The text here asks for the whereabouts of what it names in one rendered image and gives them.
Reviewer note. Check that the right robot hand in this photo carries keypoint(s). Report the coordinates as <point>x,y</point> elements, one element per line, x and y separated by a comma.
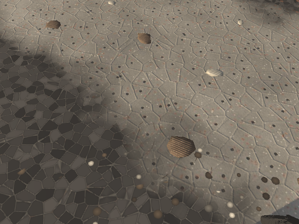
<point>277,219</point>

